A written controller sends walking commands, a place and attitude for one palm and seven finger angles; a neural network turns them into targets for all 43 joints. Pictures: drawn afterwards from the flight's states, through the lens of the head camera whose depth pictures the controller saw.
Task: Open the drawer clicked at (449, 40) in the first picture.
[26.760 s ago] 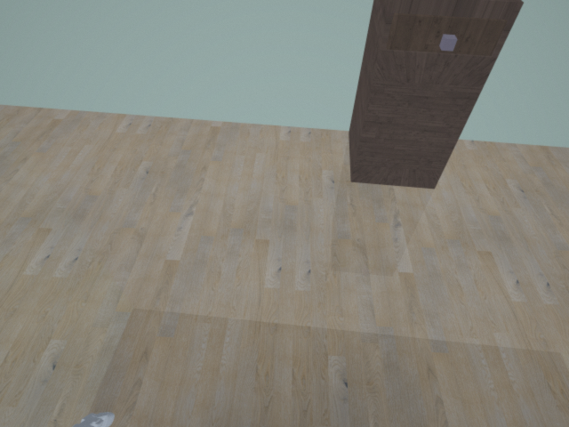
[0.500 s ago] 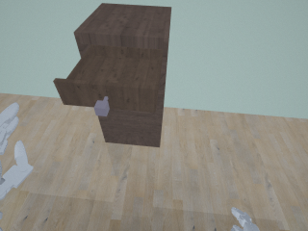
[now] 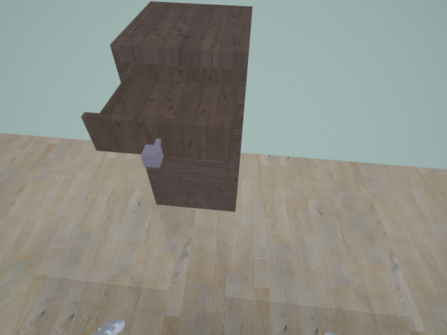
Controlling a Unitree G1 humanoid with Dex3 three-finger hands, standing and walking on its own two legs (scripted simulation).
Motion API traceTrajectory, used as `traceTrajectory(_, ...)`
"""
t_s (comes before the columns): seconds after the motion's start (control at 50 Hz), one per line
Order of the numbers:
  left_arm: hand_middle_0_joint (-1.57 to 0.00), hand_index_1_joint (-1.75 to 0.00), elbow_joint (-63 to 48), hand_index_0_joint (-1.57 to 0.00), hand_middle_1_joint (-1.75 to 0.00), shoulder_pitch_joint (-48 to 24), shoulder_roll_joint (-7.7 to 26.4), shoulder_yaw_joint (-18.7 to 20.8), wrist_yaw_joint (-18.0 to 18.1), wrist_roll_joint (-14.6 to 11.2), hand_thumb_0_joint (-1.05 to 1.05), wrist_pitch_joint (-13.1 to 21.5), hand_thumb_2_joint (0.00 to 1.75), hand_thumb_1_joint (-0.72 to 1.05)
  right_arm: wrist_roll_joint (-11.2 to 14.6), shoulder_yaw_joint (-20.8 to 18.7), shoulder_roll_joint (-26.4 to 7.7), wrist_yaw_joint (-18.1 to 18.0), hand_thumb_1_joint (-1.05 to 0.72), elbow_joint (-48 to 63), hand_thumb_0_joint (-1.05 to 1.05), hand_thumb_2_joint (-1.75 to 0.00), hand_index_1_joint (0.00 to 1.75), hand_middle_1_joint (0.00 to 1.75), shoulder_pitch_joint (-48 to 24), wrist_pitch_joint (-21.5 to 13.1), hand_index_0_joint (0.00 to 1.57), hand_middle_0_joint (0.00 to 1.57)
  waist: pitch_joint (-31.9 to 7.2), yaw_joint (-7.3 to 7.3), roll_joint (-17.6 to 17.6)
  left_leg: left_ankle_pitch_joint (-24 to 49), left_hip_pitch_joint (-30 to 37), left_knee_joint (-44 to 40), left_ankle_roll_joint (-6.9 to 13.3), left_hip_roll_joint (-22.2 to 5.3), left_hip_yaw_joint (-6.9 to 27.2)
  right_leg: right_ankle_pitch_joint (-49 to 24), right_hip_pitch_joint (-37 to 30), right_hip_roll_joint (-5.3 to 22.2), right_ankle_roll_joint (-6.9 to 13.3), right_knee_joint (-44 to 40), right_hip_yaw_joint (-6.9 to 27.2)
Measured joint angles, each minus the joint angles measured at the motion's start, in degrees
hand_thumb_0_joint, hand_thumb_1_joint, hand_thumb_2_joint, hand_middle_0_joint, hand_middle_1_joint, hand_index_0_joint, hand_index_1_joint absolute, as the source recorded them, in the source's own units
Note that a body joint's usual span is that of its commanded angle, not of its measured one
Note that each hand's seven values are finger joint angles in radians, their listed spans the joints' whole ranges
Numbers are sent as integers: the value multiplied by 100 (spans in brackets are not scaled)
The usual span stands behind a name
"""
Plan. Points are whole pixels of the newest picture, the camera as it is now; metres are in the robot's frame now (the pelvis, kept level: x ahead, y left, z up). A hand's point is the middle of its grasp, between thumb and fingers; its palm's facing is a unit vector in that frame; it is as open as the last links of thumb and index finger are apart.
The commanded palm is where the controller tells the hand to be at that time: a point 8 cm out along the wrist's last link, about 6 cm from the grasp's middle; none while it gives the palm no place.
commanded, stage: let the arm hang, fingers relaxed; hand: left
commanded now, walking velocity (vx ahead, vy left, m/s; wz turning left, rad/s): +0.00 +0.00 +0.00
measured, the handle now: (154, 150) +0.55 +0.20 -0.01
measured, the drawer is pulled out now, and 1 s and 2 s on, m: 0.30 0.30 0.30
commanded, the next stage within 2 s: look to check the result in 0.86 s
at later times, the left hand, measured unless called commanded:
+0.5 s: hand out of the picture -0.03 +0.18 -0.16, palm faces +0.00 -0.98 -0.22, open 7.4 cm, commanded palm none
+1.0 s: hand out of the picture +0.00 +0.16 -0.16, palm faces -0.01 -0.98 -0.19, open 7.4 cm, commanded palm none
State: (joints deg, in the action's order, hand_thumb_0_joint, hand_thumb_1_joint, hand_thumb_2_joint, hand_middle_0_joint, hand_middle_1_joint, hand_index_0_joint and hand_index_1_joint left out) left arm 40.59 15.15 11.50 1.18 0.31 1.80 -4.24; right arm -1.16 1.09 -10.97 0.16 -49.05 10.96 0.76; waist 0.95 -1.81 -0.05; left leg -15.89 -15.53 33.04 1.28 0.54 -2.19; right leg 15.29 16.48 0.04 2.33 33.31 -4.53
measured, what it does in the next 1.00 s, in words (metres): stands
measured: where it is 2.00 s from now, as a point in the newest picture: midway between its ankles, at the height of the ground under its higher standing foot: outside the picture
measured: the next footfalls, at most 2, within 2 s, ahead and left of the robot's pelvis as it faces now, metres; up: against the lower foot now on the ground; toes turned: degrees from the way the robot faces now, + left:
none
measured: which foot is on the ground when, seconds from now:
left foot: down 0.00-1.00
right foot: down 0.00-1.00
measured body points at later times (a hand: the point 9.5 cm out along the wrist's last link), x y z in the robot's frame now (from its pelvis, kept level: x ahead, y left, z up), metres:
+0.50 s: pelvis +0.00 +0.01 +0.01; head +0.01 -0.01 +0.46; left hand -0.03 +0.23 -0.14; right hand -0.04 -0.19 -0.16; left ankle +0.02 +0.11 -0.73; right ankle +0.03 -0.09 -0.73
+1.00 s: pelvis +0.01 +0.00 +0.01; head +0.02 -0.01 +0.46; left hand +0.01 +0.21 -0.14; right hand -0.03 -0.21 -0.15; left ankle +0.02 +0.11 -0.73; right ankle +0.03 -0.09 -0.73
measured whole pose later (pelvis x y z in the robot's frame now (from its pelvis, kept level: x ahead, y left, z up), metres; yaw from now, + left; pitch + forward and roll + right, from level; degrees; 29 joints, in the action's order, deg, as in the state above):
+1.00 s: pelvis +0.01 +0.00 +0.01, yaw -2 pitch -2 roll +0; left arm 65.6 16.1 7.5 0.5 1.8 0.9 0.5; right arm -0.5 -0.4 -6.9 -2.1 -65.1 18.4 0.6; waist 3.6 -0.8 0.8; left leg -11.3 -9.0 22.3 0.7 -0.3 -3.6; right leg 10.2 10.7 -1.4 2.8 22.7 -3.0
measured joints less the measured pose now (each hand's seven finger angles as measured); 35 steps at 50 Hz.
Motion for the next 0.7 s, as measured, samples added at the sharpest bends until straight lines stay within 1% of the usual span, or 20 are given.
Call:
traceTrajectory(0.02,-20,-30,366,-19,-30,37,-118,-101,-23,-16,1,-2,90,91,1,23,39,-12,-91,-114,1,-90,30,29,59,14,20,20,72,2,-50,45,56,-95,-7,-24,-9,-72,-65,-30,5,-131,9)
traceTrajectory(0.04,-20,-30,662,-20,-30,76,-217,-97,16,-60,1,35,90,93,8,39,79,-28,-91,-237,1,-90,30,29,131,24,20,20,137,16,-100,96,97,-193,-13,-46,-6,-149,-126,-58,11,-273,8)
traceTrajectory(0.06,-21,-30,872,-20,-30,91,-212,8,107,-92,0,100,90,97,18,47,130,-46,-91,-366,1,-90,30,29,218,34,20,20,201,58,-153,153,131,-290,-22,-64,8,-226,-184,-83,22,-415,-6)
traceTrajectory(0.1,-21,-30,1240,-20,-30,152,-114,29,96,-85,-1,191,90,101,23,0,152,-115,-93,-627,1,-90,30,29,373,59,20,20,294,141,-197,263,195,-477,-36,-89,25,-372,-287,-120,34,-681,-22)
traceTrajectory(0.18,-21,-30,1863,-20,-30,352,6,-26,48,-87,-1,279,90,100,47,-58,111,-157,-93,-1063,1,-90,30,29,634,107,20,20,373,220,-147,390,318,-734,-28,-91,15,-543,-437,-137,25,-1007,-9)
traceTrajectory(0.26,-21,-30,2321,-20,-30,500,18,-64,61,-98,0,296,90,96,70,-82,111,-187,-92,-1334,1,-90,30,29,801,111,20,20,392,220,-47,445,428,-878,-3,-66,-23,-593,-523,-119,1,-1122,30)
traceTrajectory(0.36,-20,-30,2602,-20,-30,518,-70,-97,95,-106,0,319,90,93,79,-66,217,-198,-92,-1509,1,-90,30,29,871,89,20,19,369,198,70,481,509,-971,25,-26,-75,-591,-543,-81,-27,-1110,83)
traceTrajectory(0.56,-20,-30,2545,-20,-30,228,-374,-114,134,-95,1,411,90,91,67,-50,548,-174,-91,-1571,0,-90,30,29,765,24,20,20,199,145,161,486,561,-1009,37,7,-142,-524,-496,-46,-38,-976,151)
traceTrajectory(0.64,-20,-30,2463,-20,-30,109,-466,-113,141,-91,0,456,90,91,63,-66,618,-175,-91,-1559,0,-90,30,29,718,-14,20,20,148,119,134,472,580,-1007,23,-8,-156,-510,-503,-62,-26,-963,165)
traceTrajectory(0.7,-20,-30,2472,-20,-30,78,-448,-102,176,-71,1,453,90,93,58,-84,618,-189,-92,-1573,1,-90,30,29,710,-23,20,20,130,106,104,456,611,-1008,6,-30,-171,-501,-527,-85,-12,-966,181)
